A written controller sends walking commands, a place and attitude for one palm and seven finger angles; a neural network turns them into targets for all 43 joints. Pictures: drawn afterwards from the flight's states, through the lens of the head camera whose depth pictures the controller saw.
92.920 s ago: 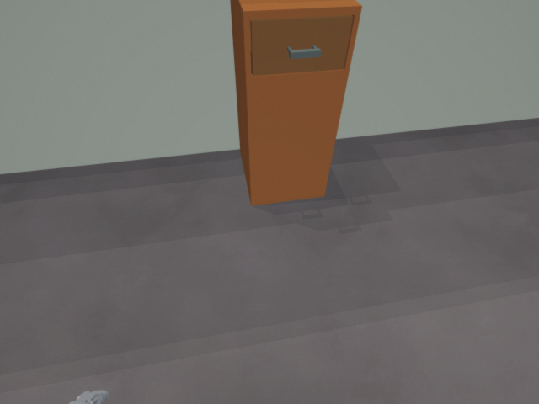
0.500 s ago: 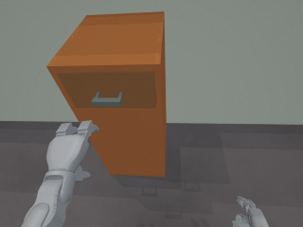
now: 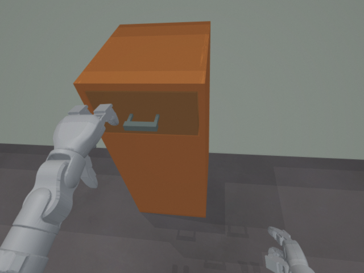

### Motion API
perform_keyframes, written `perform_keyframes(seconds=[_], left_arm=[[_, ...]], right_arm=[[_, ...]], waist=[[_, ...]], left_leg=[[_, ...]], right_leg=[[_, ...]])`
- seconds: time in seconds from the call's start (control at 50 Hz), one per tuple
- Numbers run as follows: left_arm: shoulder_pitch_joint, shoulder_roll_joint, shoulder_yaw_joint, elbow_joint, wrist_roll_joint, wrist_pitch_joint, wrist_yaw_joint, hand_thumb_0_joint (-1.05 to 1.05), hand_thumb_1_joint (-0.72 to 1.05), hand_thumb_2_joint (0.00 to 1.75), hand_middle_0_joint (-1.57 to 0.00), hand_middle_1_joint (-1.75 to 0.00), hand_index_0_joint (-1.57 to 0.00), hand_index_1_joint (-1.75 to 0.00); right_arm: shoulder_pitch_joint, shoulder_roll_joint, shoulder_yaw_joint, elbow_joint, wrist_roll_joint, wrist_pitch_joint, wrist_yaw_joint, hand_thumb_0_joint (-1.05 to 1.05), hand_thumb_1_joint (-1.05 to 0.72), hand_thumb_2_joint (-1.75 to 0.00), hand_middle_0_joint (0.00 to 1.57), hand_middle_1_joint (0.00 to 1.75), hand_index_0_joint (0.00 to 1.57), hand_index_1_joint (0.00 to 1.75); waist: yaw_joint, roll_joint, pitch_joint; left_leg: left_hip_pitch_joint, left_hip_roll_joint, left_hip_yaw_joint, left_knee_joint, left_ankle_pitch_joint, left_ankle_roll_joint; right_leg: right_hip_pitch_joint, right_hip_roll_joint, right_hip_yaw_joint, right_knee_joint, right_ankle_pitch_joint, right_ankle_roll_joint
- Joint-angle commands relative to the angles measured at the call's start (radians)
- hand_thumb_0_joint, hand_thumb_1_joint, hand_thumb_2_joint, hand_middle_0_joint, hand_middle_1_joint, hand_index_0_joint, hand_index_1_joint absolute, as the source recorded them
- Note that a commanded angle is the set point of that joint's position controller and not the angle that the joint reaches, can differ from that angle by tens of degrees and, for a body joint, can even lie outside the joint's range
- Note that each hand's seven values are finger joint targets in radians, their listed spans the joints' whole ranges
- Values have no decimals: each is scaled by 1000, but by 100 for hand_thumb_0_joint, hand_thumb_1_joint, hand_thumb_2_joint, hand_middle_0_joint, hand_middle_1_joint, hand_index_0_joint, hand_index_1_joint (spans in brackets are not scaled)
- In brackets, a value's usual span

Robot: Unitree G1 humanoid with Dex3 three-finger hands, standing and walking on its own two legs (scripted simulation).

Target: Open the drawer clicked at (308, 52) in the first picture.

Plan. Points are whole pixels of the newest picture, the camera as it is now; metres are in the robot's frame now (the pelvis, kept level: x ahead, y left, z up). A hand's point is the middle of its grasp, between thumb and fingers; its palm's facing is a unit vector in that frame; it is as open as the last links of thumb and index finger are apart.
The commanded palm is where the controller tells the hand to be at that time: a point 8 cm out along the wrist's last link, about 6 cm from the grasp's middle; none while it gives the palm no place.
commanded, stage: raise the hand with hooked fingers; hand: left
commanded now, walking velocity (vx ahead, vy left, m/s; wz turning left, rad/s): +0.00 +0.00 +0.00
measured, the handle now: (142, 121) +0.53 +0.22 +0.01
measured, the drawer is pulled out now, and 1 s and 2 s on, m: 0.00 0.00 0.00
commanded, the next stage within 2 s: move the hooked fingers above the handle in 0.32 s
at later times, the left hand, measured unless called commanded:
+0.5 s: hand (97, 149) +0.31 +0.24 +0.12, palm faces +0.09 -0.06 -0.99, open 13.8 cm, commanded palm +0.29 +0.24 +0.17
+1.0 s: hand (117, 138) +0.37 +0.22 +0.10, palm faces +0.01 -0.04 -1.00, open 13.8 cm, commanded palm +0.35 +0.23 +0.16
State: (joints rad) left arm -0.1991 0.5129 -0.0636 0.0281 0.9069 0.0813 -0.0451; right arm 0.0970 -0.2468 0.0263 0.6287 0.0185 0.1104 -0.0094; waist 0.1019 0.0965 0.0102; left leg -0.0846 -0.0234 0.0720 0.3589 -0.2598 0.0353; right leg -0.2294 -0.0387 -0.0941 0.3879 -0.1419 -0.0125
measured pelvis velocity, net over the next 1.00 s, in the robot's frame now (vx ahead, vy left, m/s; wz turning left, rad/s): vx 0.00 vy -0.01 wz -0.01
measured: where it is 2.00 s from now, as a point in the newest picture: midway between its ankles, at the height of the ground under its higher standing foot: outside the picture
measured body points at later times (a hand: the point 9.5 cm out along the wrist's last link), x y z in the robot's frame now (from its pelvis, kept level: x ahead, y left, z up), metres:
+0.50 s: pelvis +0.00 +0.00 +0.00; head +0.01 -0.05 +0.45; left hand +0.30 +0.24 +0.18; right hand +0.20 -0.22 -0.12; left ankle -0.04 +0.09 -0.74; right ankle +0.04 -0.11 -0.74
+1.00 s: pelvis +0.00 -0.01 +0.00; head +0.03 -0.04 +0.44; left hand +0.37 +0.22 +0.15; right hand +0.15 -0.26 -0.13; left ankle -0.04 +0.09 -0.74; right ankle +0.04 -0.11 -0.74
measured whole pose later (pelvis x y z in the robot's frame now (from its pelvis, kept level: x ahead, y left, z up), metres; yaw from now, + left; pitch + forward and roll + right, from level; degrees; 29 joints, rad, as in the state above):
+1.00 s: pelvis +0.00 -0.01 +0.00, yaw +0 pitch +4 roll +1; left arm -0.40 0.50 -0.08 0.36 0.93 -0.04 0.03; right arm 0.18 -0.28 -0.02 0.65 0.03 0.11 -0.04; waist 0.05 0.07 -0.01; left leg -0.20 -0.02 0.08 0.40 -0.26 0.02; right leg -0.35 -0.03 -0.09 0.43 -0.15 -0.03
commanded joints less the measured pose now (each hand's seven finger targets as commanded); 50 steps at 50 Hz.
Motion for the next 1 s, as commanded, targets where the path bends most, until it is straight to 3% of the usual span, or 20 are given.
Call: perform_keyframes(seconds=[0.0,0.1,0.16,0.26,0.38,0.46,0.52,0.56,0.58,0.64,0.7,0.76,0.78,0.8,0.86,0.92,0.96,0.98], left_arm=[[-210,185,140,-179,-23,-29,9,0,-50,30,-30,-120,-30,-120],[-218,212,176,-218,-25,-70,38,0,-50,30,-30,-120,-30,-120],[-247,248,215,-257,-23,-87,80,0,-50,30,-30,-120,-30,-120],[-252,229,202,-229,-16,-74,120,0,-50,30,-30,-120,-30,-120],[-239,198,152,-203,-13,-34,96,0,-50,30,-30,-120,-30,-120],[-278,167,111,-137,-13,-24,67,0,-50,30,-30,-120,-30,-120],[-354,188,111,-104,1,-48,67,0,-50,30,-30,-120,-30,-120],[-392,237,156,-89,5,-67,78,0,-50,30,-30,-120,-30,-120],[-405,234,153,-87,8,-79,83,0,-50,30,-30,-120,-30,-120],[-418,253,178,-18,7,-96,98,0,-50,30,-30,-120,-30,-120],[-466,199,119,35,8,-98,104,0,-50,30,-30,-120,-30,-120],[-503,216,124,49,17,-101,108,0,-50,30,-30,-120,-30,-120],[-524,181,81,56,19,-102,106,0,-50,30,-30,-120,-30,-120],[-532,180,82,84,16,-102,107,0,-50,30,-30,-120,-30,-120],[-555,243,136,116,23,-109,115,0,-50,30,-30,-120,-30,-120],[-559,232,134,160,19,-118,125,0,-50,30,-30,-120,-30,-120],[-564,272,172,171,22,-124,134,0,-50,30,-30,-120,-30,-120],[-577,245,144,169,22,-126,138,0,-50,30,-30,-120,-30,-120]], right_arm=[[-106,-123,-49,-159,4,-40,9,0,-90,-90,20,30,20,30],[-96,-126,-54,-164,1,-43,15,0,-90,-90,20,30,20,30],[-99,-128,-56,-167,2,-49,13,0,-90,-90,20,30,20,30],[-104,-126,-62,-147,9,-54,12,0,-90,-90,20,30,20,30],[-104,-124,-59,-139,8,-49,13,0,-90,-90,20,30,20,30],[-115,-127,-52,-142,17,-38,4,0,-90,-90,20,30,20,30],[-94,-126,-52,-134,11,-40,-7,0,-90,-90,20,30,20,30],[-89,-128,-52,-133,10,-42,-12,0,-90,-90,20,30,20,30],[-76,-120,-53,-133,7,-45,-11,0,-90,-90,20,30,20,30],[-69,-121,-57,-124,9,-43,-18,0,-90,-90,20,30,20,30],[-56,-122,-60,-119,13,-44,-19,0,-90,-90,20,30,20,30],[-43,-129,-66,-125,14,-45,-20,0,-90,-90,20,30,20,30],[-39,-124,-65,-127,14,-45,-20,0,-90,-90,20,30,20,30],[-29,-126,-67,-122,15,-45,-22,0,-90,-90,20,30,20,30],[-15,-138,-73,-121,15,-40,-27,0,-90,-90,20,30,20,30],[5,-136,-75,-117,17,-39,-30,0,-90,-90,20,30,20,30],[9,-141,-79,-119,17,-36,-30,0,-90,-90,20,30,20,30],[10,-137,-80,-121,18,-37,-29,0,-90,-90,20,30,20,30]], waist=[[-7,-93,-237],[-1,-80,-245],[3,-43,-272],[-1,-42,-283],[-7,-59,-272],[-31,-102,-201],[-30,-96,-224],[-30,-86,-263],[-20,-82,-286],[-24,-80,-266],[-40,-76,-248],[-41,-83,-305],[-45,-62,-308],[-50,-81,-290],[-42,-97,-333],[-41,-110,-331],[-33,-100,-346],[-39,-89,-344]], left_leg=[[-115,7,-59,-52,350,-23],[-123,8,-67,-53,341,-23],[-116,7,-77,-59,312,-26],[-113,4,-71,-57,311,-28],[-109,2,-63,-57,328,-29],[-136,5,-58,-65,244,-21],[-136,-2,-55,-57,234,-17],[-139,-4,-56,-50,227,-16],[-141,-8,-58,-46,247,-15],[-164,-9,-48,-42,239,-16],[-166,-8,-48,-35,230,-17],[-165,-10,-51,-28,240,-17],[-164,-11,-49,-22,240,-16],[-170,-8,-50,-21,236,-16],[-190,-13,-46,-15,244,-12],[-207,-9,-45,-7,265,-10],[-220,-12,-44,-8,259,-9],[-216,-10,-39,-3,258,-8]], right_leg=[[265,28,67,-1,204,-35],[251,28,68,2,185,-36],[257,31,75,0,147,-39],[246,30,78,-1,142,-38],[253,26,71,-2,163,-37],[203,30,72,-23,96,-30],[207,25,73,-18,91,-29],[226,27,82,-14,85,-29],[244,22,80,-5,105,-30],[228,20,84,-7,112,-28],[188,21,78,-5,97,-30],[202,22,81,7,107,-31],[195,18,80,12,106,-31],[182,18,76,11,106,-32],[214,19,87,21,125,-29],[212,17,86,34,155,-30],[225,19,91,37,149,-30],[215,15,93,39,153,-29]])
